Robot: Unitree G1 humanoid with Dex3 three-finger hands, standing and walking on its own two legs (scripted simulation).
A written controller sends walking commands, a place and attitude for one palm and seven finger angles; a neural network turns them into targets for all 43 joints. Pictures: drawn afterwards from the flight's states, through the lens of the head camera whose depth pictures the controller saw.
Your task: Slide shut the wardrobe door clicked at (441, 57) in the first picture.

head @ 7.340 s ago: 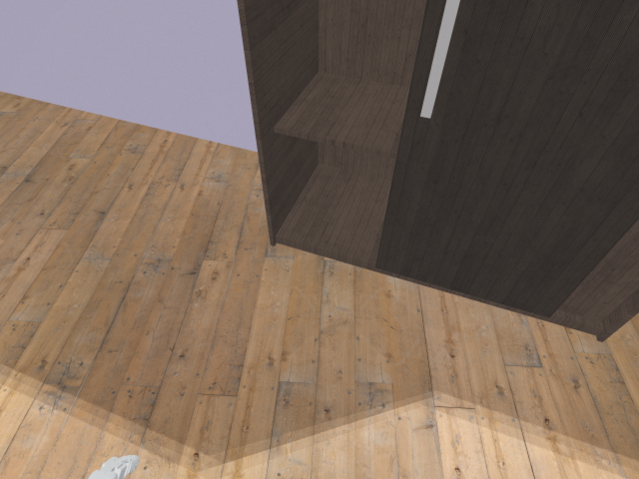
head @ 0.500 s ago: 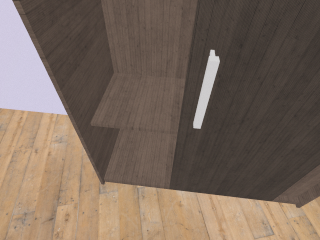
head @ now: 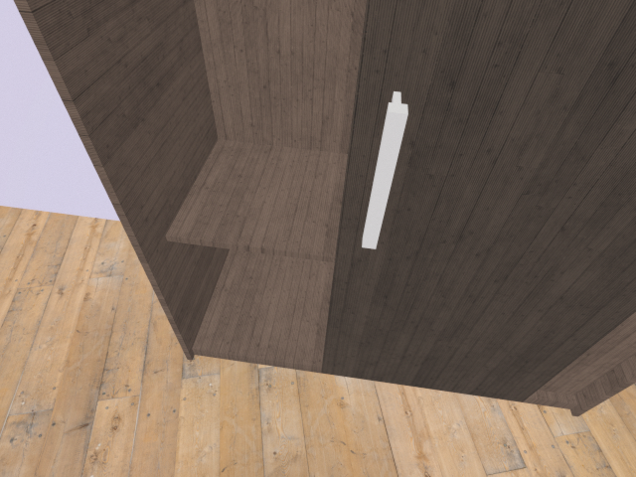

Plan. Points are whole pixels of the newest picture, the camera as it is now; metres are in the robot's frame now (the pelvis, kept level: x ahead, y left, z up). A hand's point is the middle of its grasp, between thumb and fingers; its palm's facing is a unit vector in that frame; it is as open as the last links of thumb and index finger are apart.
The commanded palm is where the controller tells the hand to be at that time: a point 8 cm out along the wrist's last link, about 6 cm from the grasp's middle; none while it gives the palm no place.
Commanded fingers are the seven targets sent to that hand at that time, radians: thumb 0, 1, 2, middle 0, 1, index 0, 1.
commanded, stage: look again from close up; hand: right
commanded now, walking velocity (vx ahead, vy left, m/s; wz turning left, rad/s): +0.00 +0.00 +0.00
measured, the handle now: (381, 178) +0.52 -0.06 +0.10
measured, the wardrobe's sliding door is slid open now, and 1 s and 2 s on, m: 0.43 0.43 0.43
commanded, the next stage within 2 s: raise the hand with hooked fingers in 0.90 s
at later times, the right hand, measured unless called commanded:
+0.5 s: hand out of the picture +0.00 -0.15 -0.18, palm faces +0.04 +0.99 -0.16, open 7.3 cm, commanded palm none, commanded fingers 0.00 -0.90 -0.90 0.20 0.30 0.20 0.30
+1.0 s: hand out of the picture +0.01 -0.14 -0.17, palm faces +0.05 +0.98 -0.18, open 7.3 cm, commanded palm +0.11 -0.19 -0.07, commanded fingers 0.00 -0.88 -0.89 0.20 0.31 0.20 0.31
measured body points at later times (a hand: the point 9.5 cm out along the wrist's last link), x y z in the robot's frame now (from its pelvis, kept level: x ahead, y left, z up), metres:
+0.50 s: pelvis +0.02 +0.01 +0.00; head +0.03 +0.01 +0.45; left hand +0.01 +0.22 -0.16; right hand +0.00 -0.20 -0.16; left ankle +0.01 +0.13 -0.74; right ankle -0.03 -0.08 -0.74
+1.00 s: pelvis +0.02 +0.02 +0.00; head +0.03 +0.03 +0.45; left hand +0.01 +0.23 -0.16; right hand +0.01 -0.19 -0.16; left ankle +0.01 +0.13 -0.74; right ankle -0.03 -0.08 -0.74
